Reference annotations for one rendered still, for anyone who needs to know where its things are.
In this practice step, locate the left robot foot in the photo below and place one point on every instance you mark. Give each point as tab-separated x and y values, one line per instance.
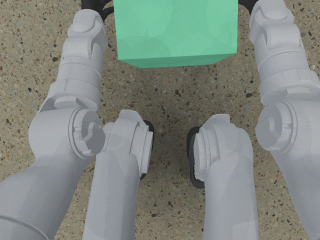
151	129

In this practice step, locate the carton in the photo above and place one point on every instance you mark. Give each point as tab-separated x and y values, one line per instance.
175	33

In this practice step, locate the robot left forearm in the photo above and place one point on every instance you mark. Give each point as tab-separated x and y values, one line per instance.
80	68

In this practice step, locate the right robot hand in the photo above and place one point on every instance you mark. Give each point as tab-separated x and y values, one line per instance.
249	4

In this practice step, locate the left robot upper arm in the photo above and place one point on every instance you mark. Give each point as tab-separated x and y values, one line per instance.
35	201

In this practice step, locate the robot foot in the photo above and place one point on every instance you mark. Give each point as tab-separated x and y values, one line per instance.
151	129
190	154

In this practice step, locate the right robot upper arm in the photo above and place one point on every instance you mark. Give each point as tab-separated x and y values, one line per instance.
290	130

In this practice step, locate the right robot foot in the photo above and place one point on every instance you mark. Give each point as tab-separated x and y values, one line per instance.
190	154

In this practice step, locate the robot right forearm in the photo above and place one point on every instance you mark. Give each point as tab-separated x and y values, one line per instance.
280	55

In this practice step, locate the left robot hand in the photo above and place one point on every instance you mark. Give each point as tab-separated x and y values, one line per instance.
98	5

